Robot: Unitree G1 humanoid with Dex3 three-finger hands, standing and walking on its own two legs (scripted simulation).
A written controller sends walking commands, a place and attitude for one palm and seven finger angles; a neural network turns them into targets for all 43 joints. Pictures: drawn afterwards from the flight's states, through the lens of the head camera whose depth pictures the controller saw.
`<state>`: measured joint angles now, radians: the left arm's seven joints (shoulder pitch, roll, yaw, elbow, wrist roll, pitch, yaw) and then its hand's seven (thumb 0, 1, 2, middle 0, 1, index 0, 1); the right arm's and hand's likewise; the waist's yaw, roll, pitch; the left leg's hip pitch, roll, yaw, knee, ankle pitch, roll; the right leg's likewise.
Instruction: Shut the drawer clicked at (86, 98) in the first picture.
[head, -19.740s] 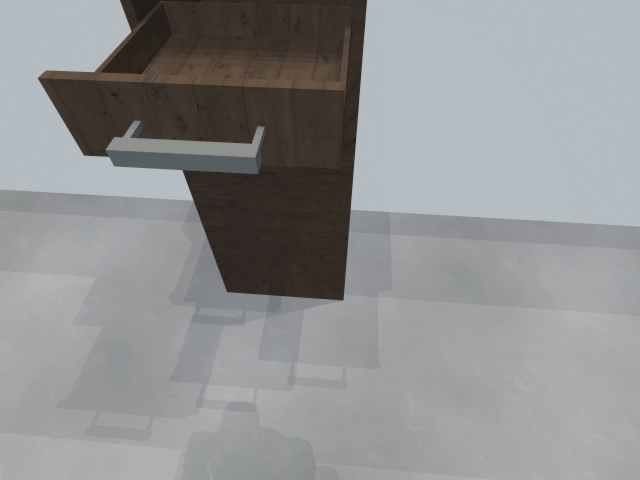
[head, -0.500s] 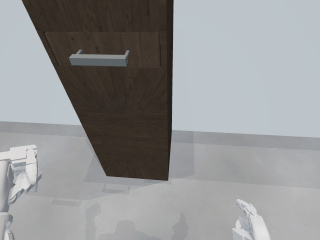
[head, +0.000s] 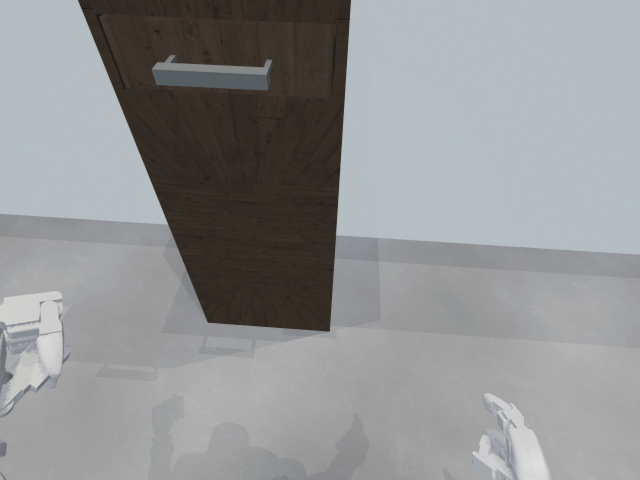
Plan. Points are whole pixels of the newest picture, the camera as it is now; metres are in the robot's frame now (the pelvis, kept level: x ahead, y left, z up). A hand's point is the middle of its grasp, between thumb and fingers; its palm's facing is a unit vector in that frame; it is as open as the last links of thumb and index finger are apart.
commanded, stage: step back with the hand held close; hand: left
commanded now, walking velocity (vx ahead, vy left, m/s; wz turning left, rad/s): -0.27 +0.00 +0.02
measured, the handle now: (216, 69) +0.69 +0.23 +0.18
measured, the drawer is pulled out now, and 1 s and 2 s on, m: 0.00 0.00 0.00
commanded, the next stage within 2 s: stop stepping back and stand still in 0.64 s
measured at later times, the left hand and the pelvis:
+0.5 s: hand (31, 428) +0.13 +0.23 +0.17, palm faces +0.30 -0.85 -0.43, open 3.3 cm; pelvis -0.08 +0.00 +0.00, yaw -2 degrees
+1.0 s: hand out of the picture +0.04 +0.24 +0.16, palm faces +0.33 -0.87 -0.37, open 3.3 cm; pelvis -0.18 +0.01 +0.00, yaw -2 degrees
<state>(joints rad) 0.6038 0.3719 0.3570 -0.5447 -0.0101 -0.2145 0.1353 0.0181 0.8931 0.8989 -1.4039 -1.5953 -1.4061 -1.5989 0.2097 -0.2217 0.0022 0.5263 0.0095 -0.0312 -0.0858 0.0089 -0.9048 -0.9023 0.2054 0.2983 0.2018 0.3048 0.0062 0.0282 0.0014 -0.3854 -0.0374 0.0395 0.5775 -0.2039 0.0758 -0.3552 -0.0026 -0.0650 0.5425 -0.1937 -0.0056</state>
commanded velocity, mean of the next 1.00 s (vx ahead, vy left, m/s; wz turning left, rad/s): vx -0.24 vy -0.01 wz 0.01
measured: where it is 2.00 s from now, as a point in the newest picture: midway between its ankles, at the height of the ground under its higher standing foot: outside the picture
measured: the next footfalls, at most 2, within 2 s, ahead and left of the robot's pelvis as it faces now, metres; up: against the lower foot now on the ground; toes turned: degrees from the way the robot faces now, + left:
right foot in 0.50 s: -0.14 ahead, -0.08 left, +0.00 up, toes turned +6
left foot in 0.84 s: -0.02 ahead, +0.09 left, +0.00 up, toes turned -2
